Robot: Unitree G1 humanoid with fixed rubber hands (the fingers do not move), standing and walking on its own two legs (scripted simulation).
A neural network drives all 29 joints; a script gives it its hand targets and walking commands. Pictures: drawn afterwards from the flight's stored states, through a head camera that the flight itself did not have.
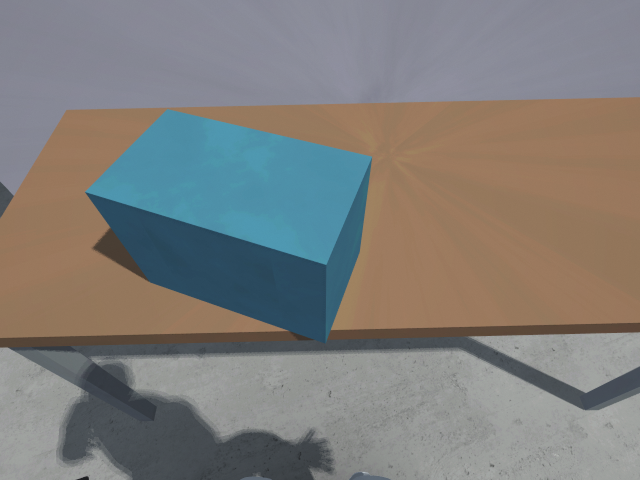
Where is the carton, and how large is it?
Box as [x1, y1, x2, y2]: [85, 109, 371, 343]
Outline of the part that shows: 85,191 150,282 325,343 359,252 371,157 167,109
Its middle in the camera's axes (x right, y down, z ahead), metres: -0.10 -0.02 +0.54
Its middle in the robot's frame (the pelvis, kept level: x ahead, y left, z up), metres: +0.45 +0.11 +0.04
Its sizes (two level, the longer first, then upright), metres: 0.294 0.168 0.204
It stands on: a table, 0.70 m high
